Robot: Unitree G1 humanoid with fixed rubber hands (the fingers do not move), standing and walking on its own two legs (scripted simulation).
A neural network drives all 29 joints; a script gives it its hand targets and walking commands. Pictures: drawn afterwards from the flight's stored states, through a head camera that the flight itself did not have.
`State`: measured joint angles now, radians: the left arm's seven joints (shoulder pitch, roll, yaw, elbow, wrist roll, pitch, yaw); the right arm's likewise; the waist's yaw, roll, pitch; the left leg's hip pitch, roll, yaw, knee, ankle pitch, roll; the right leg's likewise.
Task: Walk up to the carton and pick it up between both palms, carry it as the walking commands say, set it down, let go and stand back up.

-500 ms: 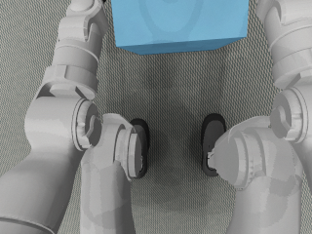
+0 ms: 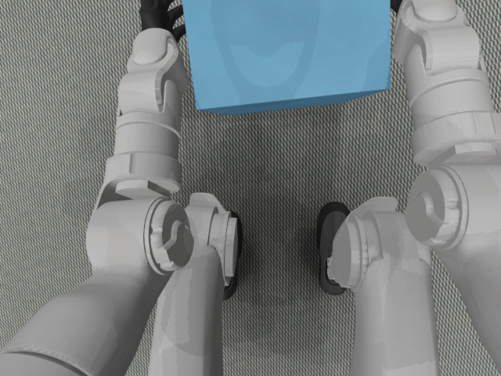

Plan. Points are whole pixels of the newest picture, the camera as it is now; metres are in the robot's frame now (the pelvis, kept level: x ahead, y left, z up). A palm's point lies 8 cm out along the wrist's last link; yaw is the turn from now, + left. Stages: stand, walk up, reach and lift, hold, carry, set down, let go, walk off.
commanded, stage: reach and lift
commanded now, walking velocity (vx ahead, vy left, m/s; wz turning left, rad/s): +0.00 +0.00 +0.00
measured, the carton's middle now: (281, 33) +0.55 -0.01 -0.19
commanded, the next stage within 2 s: none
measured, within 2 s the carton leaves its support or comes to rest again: neither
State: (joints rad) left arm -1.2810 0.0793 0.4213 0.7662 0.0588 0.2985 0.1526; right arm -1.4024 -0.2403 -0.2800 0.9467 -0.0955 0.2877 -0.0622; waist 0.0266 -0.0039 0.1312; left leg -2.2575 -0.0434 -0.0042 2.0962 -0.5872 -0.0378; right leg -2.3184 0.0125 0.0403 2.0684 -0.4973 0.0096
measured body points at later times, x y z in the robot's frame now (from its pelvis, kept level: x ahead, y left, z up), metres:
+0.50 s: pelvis +0.00 +0.00 +0.04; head +0.33 -0.03 +0.36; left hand +0.53 +0.14 -0.06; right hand +0.55 -0.16 -0.07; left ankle +0.10 +0.12 -0.36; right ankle +0.12 -0.12 -0.36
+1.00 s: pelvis +0.00 +0.00 +0.09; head +0.29 -0.03 +0.44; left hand +0.51 +0.14 +0.01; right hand +0.53 -0.16 +0.01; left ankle +0.10 +0.13 -0.36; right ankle +0.12 -0.12 -0.36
